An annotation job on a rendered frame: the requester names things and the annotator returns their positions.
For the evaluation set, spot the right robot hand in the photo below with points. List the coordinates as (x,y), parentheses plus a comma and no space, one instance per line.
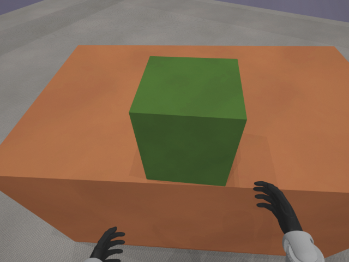
(279,206)

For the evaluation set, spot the left robot hand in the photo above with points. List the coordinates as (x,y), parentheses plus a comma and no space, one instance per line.
(101,249)

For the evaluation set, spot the right robot forearm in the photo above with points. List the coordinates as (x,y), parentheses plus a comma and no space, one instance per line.
(299,247)

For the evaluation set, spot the carton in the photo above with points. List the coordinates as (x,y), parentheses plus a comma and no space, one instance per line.
(188,117)

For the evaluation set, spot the pedestal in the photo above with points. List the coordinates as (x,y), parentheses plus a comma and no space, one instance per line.
(73,160)

